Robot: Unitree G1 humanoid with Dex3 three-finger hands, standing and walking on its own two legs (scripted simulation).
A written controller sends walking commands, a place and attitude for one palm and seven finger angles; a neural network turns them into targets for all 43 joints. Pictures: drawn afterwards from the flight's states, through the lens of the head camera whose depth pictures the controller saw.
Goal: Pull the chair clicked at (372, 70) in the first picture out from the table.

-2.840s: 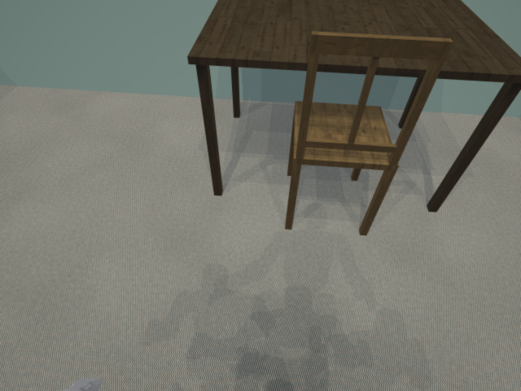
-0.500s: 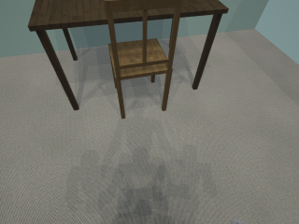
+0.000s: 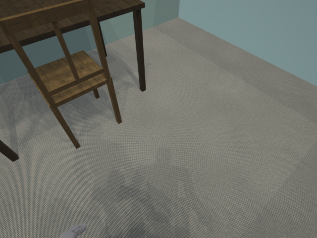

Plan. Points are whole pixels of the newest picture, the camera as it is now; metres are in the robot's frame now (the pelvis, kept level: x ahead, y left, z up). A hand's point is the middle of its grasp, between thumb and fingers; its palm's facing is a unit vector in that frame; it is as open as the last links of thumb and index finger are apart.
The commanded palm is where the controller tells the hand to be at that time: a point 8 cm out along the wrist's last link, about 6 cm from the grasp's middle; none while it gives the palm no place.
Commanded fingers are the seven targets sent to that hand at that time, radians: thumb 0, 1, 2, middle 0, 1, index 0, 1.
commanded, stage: walk to a spot facing it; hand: left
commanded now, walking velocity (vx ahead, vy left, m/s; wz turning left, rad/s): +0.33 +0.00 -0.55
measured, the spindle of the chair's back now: (66, 53) +0.91 +0.48 -0.06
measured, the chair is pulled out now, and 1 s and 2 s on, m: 0.00 0.00 0.00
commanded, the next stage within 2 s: turn to face it in 1.08 s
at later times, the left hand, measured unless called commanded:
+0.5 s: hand (86, 200) +0.25 +0.24 -0.16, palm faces -0.18 -0.97 -0.16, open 7.4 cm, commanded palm none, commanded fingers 0.00 0.90 0.90 -0.20 -0.30 -0.20 -0.30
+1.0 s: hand (157, 125) +0.56 +0.02 -0.17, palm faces -0.52 -0.84 -0.17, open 7.4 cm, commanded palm none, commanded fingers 0.00 0.90 0.90 -0.20 -0.30 -0.20 -0.30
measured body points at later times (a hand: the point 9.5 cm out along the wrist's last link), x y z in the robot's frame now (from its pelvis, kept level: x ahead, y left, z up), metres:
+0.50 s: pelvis +0.18 +0.05 +0.02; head +0.19 +0.09 +0.47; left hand +0.26 +0.29 -0.15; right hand +0.16 -0.19 -0.11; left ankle +0.21 +0.13 -0.72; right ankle +0.09 -0.08 -0.61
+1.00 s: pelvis +0.35 -0.06 -0.01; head +0.39 -0.08 +0.43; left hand +0.59 +0.07 -0.15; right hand +0.18 -0.21 -0.16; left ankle +0.29 +0.12 -0.62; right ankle +0.40 -0.15 -0.72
